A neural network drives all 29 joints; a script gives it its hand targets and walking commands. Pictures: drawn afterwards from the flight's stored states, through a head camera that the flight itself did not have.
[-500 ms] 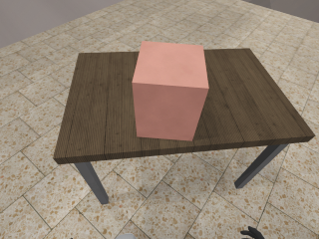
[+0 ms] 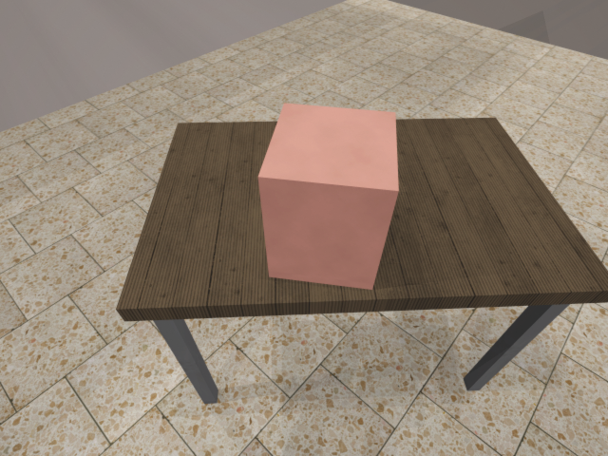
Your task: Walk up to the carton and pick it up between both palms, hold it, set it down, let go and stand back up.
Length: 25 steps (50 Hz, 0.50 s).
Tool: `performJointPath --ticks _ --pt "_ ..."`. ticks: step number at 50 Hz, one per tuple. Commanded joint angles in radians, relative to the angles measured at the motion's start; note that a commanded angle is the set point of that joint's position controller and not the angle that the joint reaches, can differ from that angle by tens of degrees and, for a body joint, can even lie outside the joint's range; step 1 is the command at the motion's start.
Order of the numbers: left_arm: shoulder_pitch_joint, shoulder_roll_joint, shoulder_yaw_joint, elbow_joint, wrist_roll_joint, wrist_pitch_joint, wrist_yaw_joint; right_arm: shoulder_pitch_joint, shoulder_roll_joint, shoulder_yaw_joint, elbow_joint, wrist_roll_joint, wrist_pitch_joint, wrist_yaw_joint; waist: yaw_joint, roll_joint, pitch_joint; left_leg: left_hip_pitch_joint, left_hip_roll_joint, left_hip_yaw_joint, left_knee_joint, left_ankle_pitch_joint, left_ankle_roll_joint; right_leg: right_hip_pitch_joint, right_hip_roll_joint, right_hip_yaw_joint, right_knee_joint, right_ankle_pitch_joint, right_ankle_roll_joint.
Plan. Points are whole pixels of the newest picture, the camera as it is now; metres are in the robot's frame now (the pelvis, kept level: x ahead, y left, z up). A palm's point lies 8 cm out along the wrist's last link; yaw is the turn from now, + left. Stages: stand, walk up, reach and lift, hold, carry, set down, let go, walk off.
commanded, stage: walk up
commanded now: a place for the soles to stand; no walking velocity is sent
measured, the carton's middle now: (329, 198) +0.55 -0.02 +0.01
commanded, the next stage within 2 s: none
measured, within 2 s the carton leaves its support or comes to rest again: neither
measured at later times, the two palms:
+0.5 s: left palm out of the picture +0.11 +0.24 -0.11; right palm out of the picture +0.13 -0.27 -0.11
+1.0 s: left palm out of the picture +0.05 +0.26 -0.12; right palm out of the picture +0.13 -0.24 -0.10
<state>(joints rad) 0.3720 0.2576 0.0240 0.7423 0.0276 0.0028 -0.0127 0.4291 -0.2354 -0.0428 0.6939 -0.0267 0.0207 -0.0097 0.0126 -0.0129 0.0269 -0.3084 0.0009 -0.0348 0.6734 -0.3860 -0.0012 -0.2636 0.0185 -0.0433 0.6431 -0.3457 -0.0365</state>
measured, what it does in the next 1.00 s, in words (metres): stands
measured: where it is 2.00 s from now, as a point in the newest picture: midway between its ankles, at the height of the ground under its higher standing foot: outside the picture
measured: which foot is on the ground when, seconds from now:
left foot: down 0.00-1.00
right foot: down 0.00-1.00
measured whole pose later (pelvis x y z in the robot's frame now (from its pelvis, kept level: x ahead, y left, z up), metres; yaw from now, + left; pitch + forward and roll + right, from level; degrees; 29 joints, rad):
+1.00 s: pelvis +0.01 +0.00 +0.00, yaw +1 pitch -3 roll -1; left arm 0.36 0.25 0.02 0.75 0.01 0.02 -0.01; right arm 0.22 -0.22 0.00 0.72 -0.01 0.03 -0.02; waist 0.03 -0.01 0.09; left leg -0.37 0.01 0.05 0.60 -0.18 0.03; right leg -0.20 0.02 -0.02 0.61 -0.36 -0.02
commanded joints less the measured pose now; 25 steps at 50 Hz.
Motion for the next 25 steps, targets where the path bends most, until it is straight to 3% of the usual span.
performJointPath --ticks 1,3,4,6,8,10,12,14,16,17,19,20,21,22,23,24,25 --pt "-0.058 0.155 0.025 -0.104 -0.012 -0.016 0.01 0.024 -0.126 -0.032 -0.119 0.002 -0.069 -0.005 -0.037 -0.044 0.034 0.118 0.061 -0.101 -0.15 0.251 0.059 -0.119 -0.14 0.163 -0.196 0.143 -0.042" --pt "-0.026 0.135 0.023 -0.108 -0.007 -0.008 0.004 0.02 -0.184 -0.044 -0.111 -0.005 -0.064 -0.01 -0.02 -0.005 0.01 0.099 0.134 -0.23 -0.17 0.213 0.104 -0.093 -0.081 0.112 -0.107 0.146 -0.012" --pt "-0.009 0.131 0.022 -0.102 -0.001 -0.005 0.004 0.021 -0.195 -0.045 -0.104 -0.003 -0.058 -0.01 -0.013 0.013 0.001 0.089 0.158 -0.254 -0.177 0.211 0.123 -0.062 -0.079 0.112 -0.084 0.164 -0.005" --pt "0.007 0.146 0.023 -0.099 -0.001 -0.012 0.005 0.003 -0.187 -0.039 -0.111 0.0 -0.053 -0.013 -0.008 0.017 -0.026 0.084 0.147 -0.219 -0.144 0.306 0.118 -0.011 -0.097 0.127 -0.092 0.26 -0.007" --pt "0.015 0.171 0.033 -0.099 -0.004 -0.018 0.005 -0.016 -0.16 -0.025 -0.122 0.008 -0.049 -0.015 0.001 -0.003 -0.044 0.032 0.084 -0.121 -0.064 0.377 0.075 0.068 -0.129 0.163 -0.135 0.341 -0.03" --pt "0.018 0.185 0.037 -0.096 -0.014 -0.018 0.008 -0.054 -0.126 -0.012 -0.133 0.01 -0.043 -0.019 0.013 -0.025 -0.025 -0.025 0.019 -0.014 0.003 0.325 0.028 0.116 -0.186 0.207 -0.183 0.413 -0.07" --pt "0.006 0.192 0.034 -0.103 -0.017 -0.012 0.011 -0.055 -0.117 -0.008 -0.14 0.005 -0.041 -0.025 0.009 -0.03 -0.014 -0.015 0.022 -0.006 -0.012 0.293 0.023 0.103 -0.209 0.197 -0.162 0.469 -0.095" --pt "-0.021 0.185 0.03 -0.116 -0.013 -0.004 0.01 -0.042 -0.127 -0.014 -0.136 0.006 -0.045 -0.025 -0.002 -0.029 -0.02 0.042 0.036 -0.033 -0.033 0.357 0.04 0.055 -0.171 0.141 -0.123 0.451 -0.077" --pt "-0.041 0.174 0.024 -0.133 -0.009 0.001 0.009 -0.021 -0.154 -0.024 -0.129 0.005 -0.048 -0.024 -0.016 -0.007 -0.046 0.13 0.076 -0.103 -0.048 0.449 0.075 -0.01 -0.121 0.086 -0.044 0.428 -0.036" --pt "-0.05 0.162 0.021 -0.143 -0.005 0.003 0.007 0.001 -0.179 -0.034 -0.122 0.004 -0.049 -0.023 -0.025 0.022 -0.063 0.175 0.119 -0.177 -0.07 0.462 0.111 -0.056 -0.092 0.064 0.016 0.383 -0.008" --pt "-0.065 0.128 0.016 -0.162 0.009 0.01 0.005 0.011 -0.231 -0.053 -0.111 0.003 -0.044 -0.023 -0.039 0.112 -0.048 0.16 0.247 -0.36 -0.171 0.414 0.225 -0.096 -0.041 0.029 0.131 0.146 0.032" --pt "-0.064 0.12 0.016 -0.168 0.012 0.012 0.005 -0.015 -0.239 -0.053 -0.113 0.001 -0.039 -0.024 -0.03 0.135 -0.024 0.134 0.277 -0.393 -0.185 0.414 0.252 -0.101 -0.041 0.03 0.107 0.045 0.031" --pt "-0.052 0.117 0.016 -0.168 0.01 0.009 0.004 -0.052 -0.235 -0.047 -0.119 0.001 -0.036 -0.024 -0.013 0.143 -0.011 0.1 0.277 -0.388 -0.179 0.413 0.245 -0.086 -0.052 0.041 0.052 0.006 0.025" --pt "-0.035 0.118 0.018 -0.164 0.006 0.001 0.005 -0.101 -0.224 -0.038 -0.13 0.003 -0.033 -0.021 0.014 0.139 -0.005 0.044 0.256 -0.351 -0.167 0.386 0.213 -0.041 -0.068 0.06 -0.022 0.019 0.02" --pt "0.008 0.14 0.027 -0.156 0.006 -0.01 0.002 -0.143 -0.215 -0.037 -0.147 0.003 -0.03 -0.022 0.036 0.105 0.006 -0.023 0.191 -0.251 -0.077 0.367 0.141 0.041 -0.103 0.113 -0.116 0.177 0.004" --pt "0.038 0.196 0.048 -0.141 0.005 -0.021 0.001 -0.167 -0.164 -0.023 -0.168 0.005 -0.03 -0.02 0.045 -0.007 0.005 -0.115 0.073 -0.104 0.08 0.361 0.052 0.144 -0.178 0.235 -0.206 0.35 -0.035" --pt "0.067 0.236 0.061 -0.13 -0.006 -0.025 0.006 -0.154 -0.108 -0.004 -0.165 0.0 -0.029 -0.025 0.055 -0.089 0.001 -0.193 -0.019 -0.003 0.202 0.133 -0.008 0.236 -0.284 0.343 -0.246 0.575 -0.082"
